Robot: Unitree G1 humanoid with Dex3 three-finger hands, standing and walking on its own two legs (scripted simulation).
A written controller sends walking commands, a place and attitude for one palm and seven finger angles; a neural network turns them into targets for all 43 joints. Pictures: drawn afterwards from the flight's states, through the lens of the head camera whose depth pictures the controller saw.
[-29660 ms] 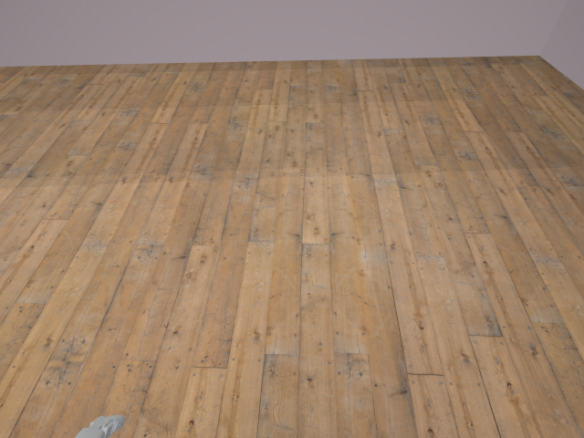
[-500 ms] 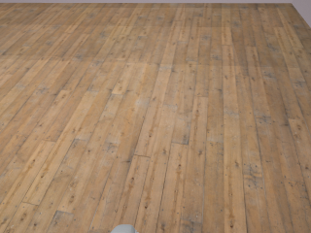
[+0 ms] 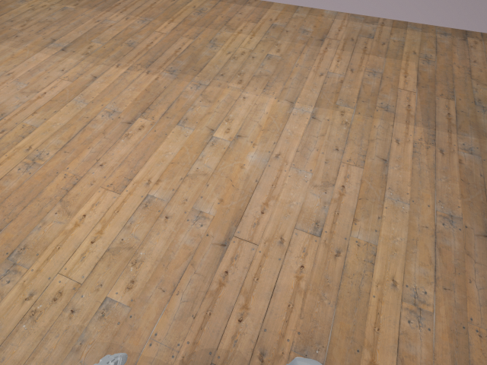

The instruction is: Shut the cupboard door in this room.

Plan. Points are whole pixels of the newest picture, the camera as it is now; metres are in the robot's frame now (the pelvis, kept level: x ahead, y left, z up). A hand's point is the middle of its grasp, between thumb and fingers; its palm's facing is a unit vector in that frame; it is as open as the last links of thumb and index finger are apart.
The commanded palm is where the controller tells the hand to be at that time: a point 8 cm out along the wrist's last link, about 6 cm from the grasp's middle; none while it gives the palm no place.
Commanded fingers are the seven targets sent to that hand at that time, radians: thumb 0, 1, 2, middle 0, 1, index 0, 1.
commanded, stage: turn or walk to find it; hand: left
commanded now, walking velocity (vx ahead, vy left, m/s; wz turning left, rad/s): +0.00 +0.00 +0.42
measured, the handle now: out of the picture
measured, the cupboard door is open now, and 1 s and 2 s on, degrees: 88 88 88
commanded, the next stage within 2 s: none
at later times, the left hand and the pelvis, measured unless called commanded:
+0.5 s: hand out of the picture -0.02 +0.16 -0.16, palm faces +0.26 -0.93 -0.26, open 7.3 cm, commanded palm none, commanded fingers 0.00 0.90 0.90 -0.20 -0.30 -0.20 -0.30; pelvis -0.01 -0.04 +0.00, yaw +14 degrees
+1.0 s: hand out of the picture -0.02 +0.20 -0.16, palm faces +0.43 -0.87 -0.25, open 7.3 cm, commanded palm none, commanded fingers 0.00 0.90 0.90 -0.20 -0.30 -0.20 -0.30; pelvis -0.02 -0.02 +0.00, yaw +26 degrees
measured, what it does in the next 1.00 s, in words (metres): steps on the spot, turning left: right foot, then left foot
